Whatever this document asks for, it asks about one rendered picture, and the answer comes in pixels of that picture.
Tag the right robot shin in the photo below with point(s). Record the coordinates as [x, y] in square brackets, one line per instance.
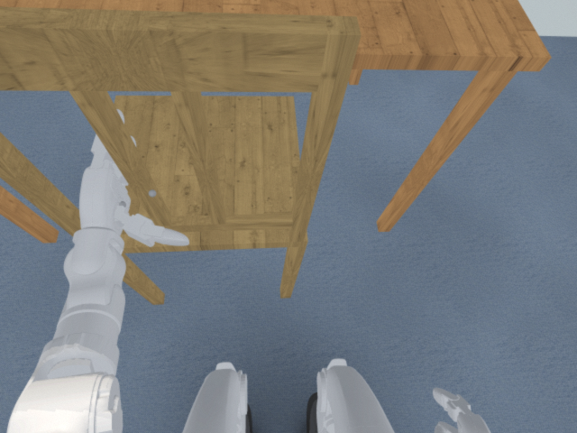
[326, 424]

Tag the robot right hand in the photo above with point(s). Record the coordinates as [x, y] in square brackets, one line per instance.
[460, 411]

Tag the robot left upper arm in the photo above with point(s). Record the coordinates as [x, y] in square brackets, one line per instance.
[83, 403]

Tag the left robot thigh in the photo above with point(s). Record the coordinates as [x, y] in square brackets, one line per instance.
[221, 399]

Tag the robot left hand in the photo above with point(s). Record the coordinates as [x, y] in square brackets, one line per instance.
[103, 188]

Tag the table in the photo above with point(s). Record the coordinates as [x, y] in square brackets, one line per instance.
[494, 37]

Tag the robot left forearm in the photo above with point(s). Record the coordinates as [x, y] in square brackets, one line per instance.
[86, 337]

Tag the chair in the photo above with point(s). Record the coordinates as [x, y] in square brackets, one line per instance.
[226, 169]

